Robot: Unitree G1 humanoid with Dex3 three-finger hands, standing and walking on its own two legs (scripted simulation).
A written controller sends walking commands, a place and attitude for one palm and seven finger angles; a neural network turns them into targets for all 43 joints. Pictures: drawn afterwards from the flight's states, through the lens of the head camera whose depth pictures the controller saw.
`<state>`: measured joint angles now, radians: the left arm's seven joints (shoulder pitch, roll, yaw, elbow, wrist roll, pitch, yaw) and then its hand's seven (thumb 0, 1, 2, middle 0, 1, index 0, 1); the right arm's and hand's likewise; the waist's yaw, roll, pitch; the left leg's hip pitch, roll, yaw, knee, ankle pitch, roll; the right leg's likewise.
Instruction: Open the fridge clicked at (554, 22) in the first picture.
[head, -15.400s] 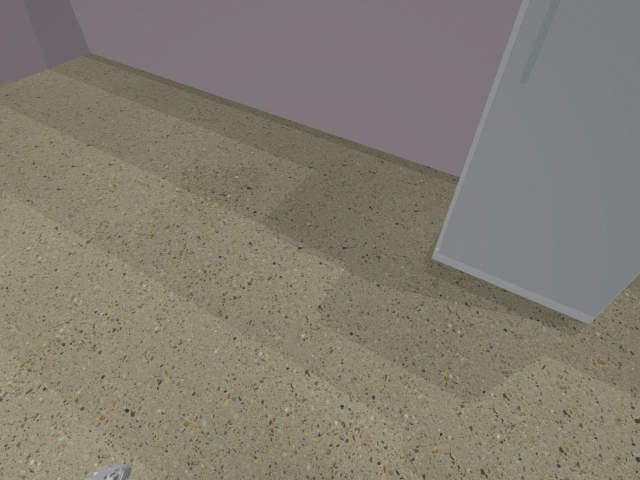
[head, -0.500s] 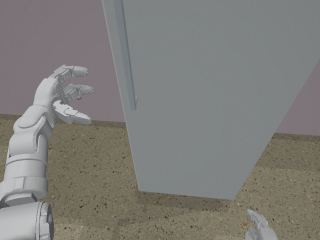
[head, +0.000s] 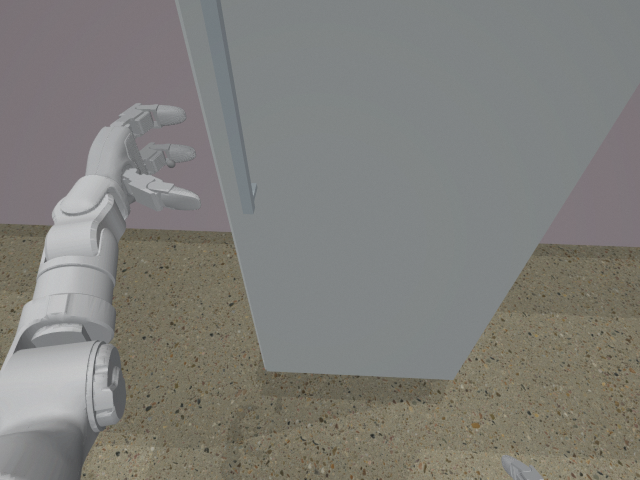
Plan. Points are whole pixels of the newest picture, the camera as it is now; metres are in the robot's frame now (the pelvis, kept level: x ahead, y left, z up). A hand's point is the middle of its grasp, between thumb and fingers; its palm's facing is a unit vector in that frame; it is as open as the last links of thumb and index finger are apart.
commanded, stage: move the hooked fingers beside the handle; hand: left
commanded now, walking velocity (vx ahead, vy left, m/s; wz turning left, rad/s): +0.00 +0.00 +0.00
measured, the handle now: (227, 67) +0.52 +0.12 +0.27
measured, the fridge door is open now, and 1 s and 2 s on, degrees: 0 0 0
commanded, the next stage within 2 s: feel for the door with the fingertips in 1.26 s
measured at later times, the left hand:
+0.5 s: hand (181, 159) +0.45 +0.19 +0.19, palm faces +0.00 -1.00 +0.00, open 14.0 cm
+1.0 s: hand (183, 153) +0.45 +0.18 +0.20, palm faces -0.01 -1.00 +0.00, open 14.0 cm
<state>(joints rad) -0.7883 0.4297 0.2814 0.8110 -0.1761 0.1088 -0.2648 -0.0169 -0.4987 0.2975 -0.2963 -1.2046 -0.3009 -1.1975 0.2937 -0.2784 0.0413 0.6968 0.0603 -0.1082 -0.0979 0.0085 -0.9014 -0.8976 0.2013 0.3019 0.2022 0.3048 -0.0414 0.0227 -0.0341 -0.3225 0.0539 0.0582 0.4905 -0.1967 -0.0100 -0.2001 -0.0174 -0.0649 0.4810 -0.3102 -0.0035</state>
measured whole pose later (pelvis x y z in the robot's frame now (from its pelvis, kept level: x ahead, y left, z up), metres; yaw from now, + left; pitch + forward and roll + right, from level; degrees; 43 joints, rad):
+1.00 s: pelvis -0.01 +0.00 +0.00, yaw +0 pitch +3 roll -1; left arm -0.88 0.41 0.28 0.96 -0.15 0.00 -0.23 -0.02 -0.50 0.30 -0.30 -1.20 -0.30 -1.20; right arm 0.31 -0.27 0.04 0.69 0.05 -0.08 -0.08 0.01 -0.90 -0.90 0.20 0.30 0.20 0.30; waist -0.06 0.02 -0.06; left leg -0.37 0.06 0.06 0.53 -0.21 -0.01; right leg -0.24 -0.01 -0.06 0.52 -0.32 0.00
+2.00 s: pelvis +0.00 +0.00 +0.00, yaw -1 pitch +3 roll +0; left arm -0.87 0.36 0.26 0.91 -0.13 0.02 -0.15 -0.02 -0.50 0.30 -0.30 -1.20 -0.30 -1.20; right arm 0.34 -0.26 0.02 0.70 0.05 -0.07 -0.07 0.01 -0.90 -0.90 0.20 0.30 0.20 0.30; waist -0.06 0.03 -0.05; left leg -0.37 0.06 0.06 0.53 -0.22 -0.01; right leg -0.25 -0.01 -0.05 0.52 -0.32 0.00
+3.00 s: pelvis +0.00 +0.00 +0.00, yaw -1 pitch +4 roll -1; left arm -0.89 0.30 0.23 0.91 -0.14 0.01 -0.12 -0.02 -0.50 0.30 -0.30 -1.21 -0.30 -1.20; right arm 0.33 -0.26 0.02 0.70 0.05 -0.07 -0.06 0.01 -0.90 -0.90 0.20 0.30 0.20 0.30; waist -0.06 0.03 -0.06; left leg -0.39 0.06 0.06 0.55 -0.23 -0.01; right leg -0.26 -0.01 -0.05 0.52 -0.33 0.00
